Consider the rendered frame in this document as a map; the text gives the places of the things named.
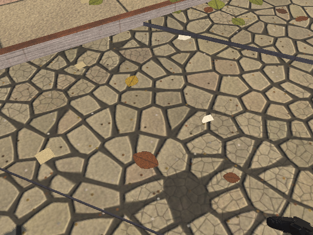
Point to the robot right hand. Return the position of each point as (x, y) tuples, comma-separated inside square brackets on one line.
[(293, 225)]

